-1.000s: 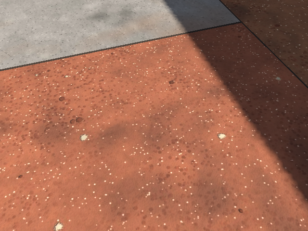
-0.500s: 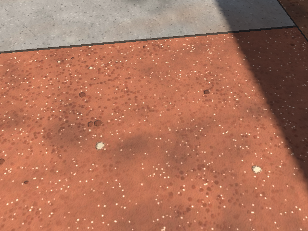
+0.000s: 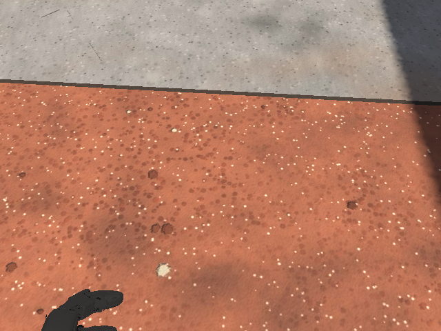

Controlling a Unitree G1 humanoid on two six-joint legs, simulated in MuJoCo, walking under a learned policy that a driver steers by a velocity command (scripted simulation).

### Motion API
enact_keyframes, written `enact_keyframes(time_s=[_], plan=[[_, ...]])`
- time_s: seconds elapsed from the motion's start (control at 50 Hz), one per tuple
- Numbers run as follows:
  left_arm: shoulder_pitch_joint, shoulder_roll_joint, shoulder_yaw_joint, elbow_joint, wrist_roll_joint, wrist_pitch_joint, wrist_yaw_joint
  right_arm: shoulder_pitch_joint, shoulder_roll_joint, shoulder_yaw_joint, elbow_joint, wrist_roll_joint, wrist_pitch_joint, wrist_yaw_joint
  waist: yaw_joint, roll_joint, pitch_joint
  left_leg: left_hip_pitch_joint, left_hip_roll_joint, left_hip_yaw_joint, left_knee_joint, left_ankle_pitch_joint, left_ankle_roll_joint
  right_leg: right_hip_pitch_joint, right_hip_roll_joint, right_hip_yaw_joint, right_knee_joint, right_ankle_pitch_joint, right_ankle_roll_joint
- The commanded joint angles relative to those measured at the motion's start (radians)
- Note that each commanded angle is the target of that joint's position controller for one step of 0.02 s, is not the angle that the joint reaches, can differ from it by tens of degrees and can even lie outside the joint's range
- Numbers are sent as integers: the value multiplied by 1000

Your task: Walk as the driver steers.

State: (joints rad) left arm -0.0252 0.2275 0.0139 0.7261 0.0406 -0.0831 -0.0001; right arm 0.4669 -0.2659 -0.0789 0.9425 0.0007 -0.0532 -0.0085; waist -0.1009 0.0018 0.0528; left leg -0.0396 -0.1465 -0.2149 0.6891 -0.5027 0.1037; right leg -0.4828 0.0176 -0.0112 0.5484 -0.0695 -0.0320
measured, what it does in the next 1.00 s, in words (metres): walks ahead: left foot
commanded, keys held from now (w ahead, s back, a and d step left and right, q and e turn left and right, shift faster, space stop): w+q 0.28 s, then w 0.24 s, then w+e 0.48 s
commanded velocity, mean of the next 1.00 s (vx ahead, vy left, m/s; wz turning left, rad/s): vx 0.50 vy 0.00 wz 0.13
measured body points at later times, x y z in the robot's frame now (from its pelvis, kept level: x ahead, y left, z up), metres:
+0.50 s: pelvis +0.26 +0.03 +0.00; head +0.30 +0.05 +0.45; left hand +0.14 +0.26 -0.14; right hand +0.54 -0.11 -0.08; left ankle +0.34 +0.13 -0.72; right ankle +0.11 -0.11 -0.71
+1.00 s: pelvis +0.51 +0.09 +0.01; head +0.55 +0.10 +0.46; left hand +0.67 +0.33 -0.11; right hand +0.50 -0.16 -0.13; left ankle +0.34 +0.14 -0.72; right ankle +0.66 +0.02 -0.70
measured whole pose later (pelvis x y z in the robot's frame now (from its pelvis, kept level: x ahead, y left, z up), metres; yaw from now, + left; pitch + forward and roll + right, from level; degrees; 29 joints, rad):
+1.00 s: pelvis +0.51 +0.09 +0.01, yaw +4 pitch +1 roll +1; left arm 0.09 0.22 0.04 0.79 0.03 -0.01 -0.06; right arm 0.40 -0.22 -0.03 0.96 -0.02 -0.09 -0.03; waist -0.04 -0.02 0.05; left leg 0.14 -0.04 0.25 0.24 -0.40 0.04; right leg -0.56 -0.02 -0.12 0.64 -0.10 -0.11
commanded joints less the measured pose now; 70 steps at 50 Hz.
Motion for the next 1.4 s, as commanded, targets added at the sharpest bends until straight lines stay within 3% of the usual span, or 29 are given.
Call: enact_keyframes(time_s=[0.02, 0.04, 0.06, 0.1, 0.18, 0.3, 0.38, 0.44, 0.48, 0.5, 0.52, 0.54, 0.56, 0.58, 0.6, 0.64, 0.78, 0.92, 0.98, 1.02, 1.04, 1.06, 1.08, 1.1, 1.14, 1.18, 1.22, 1.26, 1.4], plan=[[316, 228, 82, 7, 6, 13, 16, 58, -109, -10, -102, -4, -9, -6, 124, -158, -325, -577, 82, 81, 612, 3, -7, 717, -460, 751, -234, -332, -194], [250, 135, 60, -3, -4, 14, 13, -20, -109, -13, -104, -16, -2, 2, 120, -52, -177, -578, 119, 98, 589, 108, -15, 566, -405, 568, -257, -304, -167], [225, 100, 49, 4, -1, 11, 9, -64, -87, -9, -113, -19, 1, 10, 111, -12, -101, -563, 149, 110, 550, 159, -23, 465, -353, 428, -287, -192, -144], [250, 93, 45, 33, -6, -1, 12, -84, -71, -9, -125, -37, 23, 31, 90, -83, -56, -526, 182, 127, 506, 184, -37, 370, -287, 255, -326, -42, -109], [309, 106, 53, 67, -26, -33, -1, -170, -46, -1, -175, -38, 51, 57, 81, -98, -48, -600, 204, 152, 476, 255, -47, 373, -284, 105, -371, 135, -120], [368, 114, 55, 99, -21, -30, -3, -387, -18, 24, -259, -34, 42, 82, 117, -85, 5, -619, 209, 220, 175, 477, -58, 377, -237, -88, -398, 212, -102], [446, 147, 60, 139, -22, -21, 2, -488, -14, 38, -294, -41, 35, 85, 146, -85, 34, -539, 181, 283, -27, 442, -24, 448, -271, -121, -395, 277, -100], [482, 176, 61, 172, -21, 0, 7, -469, -33, 33, -289, -53, 27, 70, 124, -100, 6, -444, 121, 322, -105, 305, 25, 550, -295, -146, -267, 599, -96], [482, 185, 57, 182, -27, 17, 10, -253, -60, 16, -215, -63, 9, 55, 24, -82, -123, -160, 59, 334, -218, 321, 69, 522, -269, -195, 24, 721, -74], [473, 159, 46, 159, -32, 18, 10, -94, -115, -4, -169, -79, 1, 42, -39, -36, -233, 112, 174, 198, -218, 298, 107, 335, -243, -198, 257, 464, -56], [532, 42, 17, 97, -52, 13, -11, -26, -227, -28, -162, -80, 0, 27, -10, 212, -374, 451, 517, -299, -257, 297, 236, -74, -85, -203, 637, -302, -3], [465, 145, 49, 101, -42, 19, -4, -3, -233, -35, -168, -38, 13, 14, -38, 125, -402, 407, 574, -455, -356, 405, 263, -166, -23, -32, 802, -462, -5], [382, 143, 52, 79, -45, 17, -4, -83, -197, -27, -158, -26, 10, 7, -6, 66, -245, 291, 521, -247, -357, 504, 228, -223, -72, 33, 800, -372, -20], [369, 113, 42, 84, -50, 10, -7, -135, -131, -8, -152, -26, -1, 8, 30, 37, -146, 142, 474, -128, -390, 571, 184, -190, -97, 47, 720, -315, -27], [387, 104, 44, 104, -42, 17, -9, -175, -89, 4, -147, -27, -11, 9, 72, 24, -90, 41, 428, -38, -428, 587, 131, -135, -118, 52, 644, -286, -27], [454, 83, 46, 141, -15, 51, -19, -209, -43, 20, -139, -23, -28, 8, 120, 62, -63, -82, 383, 66, -492, 576, 86, -31, -119, 53, 590, -249, -15], [270, 60, 52, 93, -16, 71, -43, -121, -61, 16, -82, -18, -60, 6, 105, 49, 29, -50, 354, 246, -585, 602, 55, -211, -114, 49, 437, -4, 3], [57, 34, 27, 6, -8, 61, -62, -24, -78, 21, -26, -19, -51, -16, 48, 52, 65, 99, 371, 383, -523, 850, 14, -180, -72, -97, 126, 64, -41], [103, 56, 35, 4, -6, 63, -56, -34, -117, 15, -17, -24, -39, -28, 86, 88, 9, 180, 390, 430, -359, 1263, -7, -66, 8, -158, 85, -74, -100], [252, 92, 54, 40, -2, 59, -46, -58, -149, 7, -23, -30, -22, -33, 156, 109, -84, 174, 400, 443, -105, 1398, -2, 104, 70, -164, 57, -177, -152], [388, 123, 73, 81, 6, 50, -38, -75, -157, 5, -34, -25, -16, -30, 225, 78, -157, 82, 384, 455, 114, 1253, -11, 298, 84, -129, -32, -154, -186], [511, 217, 104, 105, 14, 49, -23, -82, -126, 13, -68, -22, -20, -23, 274, -28, -247, -142, 336, 462, 433, 843, -35, 534, -103, 121, -75, -227, -252], [442, 312, 129, 83, -4, 60, -19, -66, -47, 24, -142, -6, -31, -1, 182, -269, -308, -587, 82, 359, 795, -26, -93, 785, -363, 712, -198, -136, -429], [440, 286, 126, 82, -35, 68, -18, -176, -103, 19, -160, -24, -43, 4, 223, -61, -272, -699, 143, 164, 816, 47, -80, 757, -348, 680, -250, -106, -416], [356, 184, 99, 90, -33, 66, -8, -198, -90, 25, -172, -10, -62, 7, 140, 50, -66, -667, 226, 170, 640, 176, -81, 499, -288, 461, -290, 52, -329], [299, 145, 83, 81, -39, 51, -2, -170, -75, 28, -168, -42, -27, 9, 80, 38, -41, -552, 254, 169, 528, 185, -110, 354, -197, 327, -315, 173, -281], [317, 160, 84, 85, -43, 30, -6, -165, -61, 30, -177, -53, 5, 16, 66, 12, -51, -525, 252, 190, 458, 189, -135, 310, -158, 278, -325, 251, -278], [345, 188, 90, 88, -41, 23, -7, -222, -53, 33, -204, -51, 17, 21, 76, -10, -38, -552, 253, 210, 367, 251, -155, 289, -131, 257, -341, 246, -265], [470, 202, 96, 93, -37, 31, -4, -483, -56, 46, -297, -36, 10, 31, 183, -66, -24, -620, 209, 215, 33, 468, -163, 417, -109, 297, -293, 244, -204]])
